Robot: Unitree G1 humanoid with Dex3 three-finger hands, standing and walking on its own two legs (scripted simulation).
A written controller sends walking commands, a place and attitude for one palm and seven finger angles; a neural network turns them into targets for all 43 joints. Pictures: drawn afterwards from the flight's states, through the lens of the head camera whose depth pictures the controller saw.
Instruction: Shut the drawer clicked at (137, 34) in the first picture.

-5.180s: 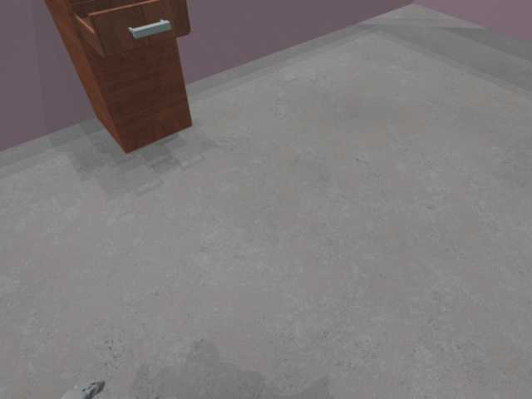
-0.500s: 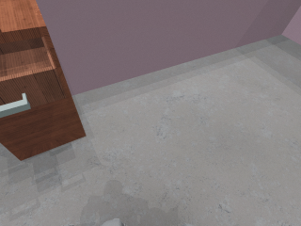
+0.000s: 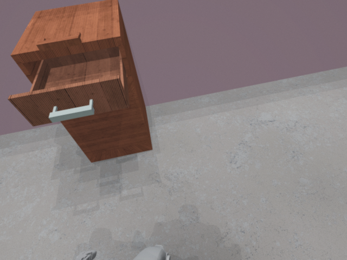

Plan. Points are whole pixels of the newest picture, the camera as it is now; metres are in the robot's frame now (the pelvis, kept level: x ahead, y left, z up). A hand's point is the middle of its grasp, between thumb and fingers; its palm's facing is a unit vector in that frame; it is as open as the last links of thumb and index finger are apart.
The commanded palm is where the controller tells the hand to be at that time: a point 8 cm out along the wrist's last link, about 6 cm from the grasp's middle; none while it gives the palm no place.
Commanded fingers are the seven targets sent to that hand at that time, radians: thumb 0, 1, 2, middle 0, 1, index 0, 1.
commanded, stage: turn to face it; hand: left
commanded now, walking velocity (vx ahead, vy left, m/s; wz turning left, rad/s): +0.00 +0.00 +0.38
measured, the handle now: (72, 109) +0.61 +0.41 -0.05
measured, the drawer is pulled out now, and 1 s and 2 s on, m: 0.22 0.22 0.22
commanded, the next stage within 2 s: take the last steps up to it in 0.24 s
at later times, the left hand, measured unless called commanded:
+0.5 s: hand out of the picture -0.06 +0.23 -0.17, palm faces +0.25 -0.94 -0.25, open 7.4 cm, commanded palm none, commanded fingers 0.00 0.90 0.90 -0.20 -0.30 -0.20 -0.30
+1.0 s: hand out of the picture -0.01 +0.18 -0.16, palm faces +0.33 -0.93 -0.16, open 7.4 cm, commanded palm none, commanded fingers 0.00 0.90 0.90 -0.20 -0.30 -0.20 -0.30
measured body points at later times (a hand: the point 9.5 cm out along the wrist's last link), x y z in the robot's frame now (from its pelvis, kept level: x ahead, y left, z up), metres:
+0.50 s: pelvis -0.02 +0.02 +0.00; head +0.00 +0.04 +0.45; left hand -0.08 +0.28 -0.15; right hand +0.13 -0.19 -0.13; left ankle -0.07 +0.13 -0.73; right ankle -0.02 -0.10 -0.68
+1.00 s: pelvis +0.07 +0.05 +0.01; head +0.09 +0.04 +0.46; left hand -0.03 +0.23 -0.14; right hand +0.16 -0.18 -0.15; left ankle +0.10 +0.21 -0.68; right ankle +0.05 -0.08 -0.73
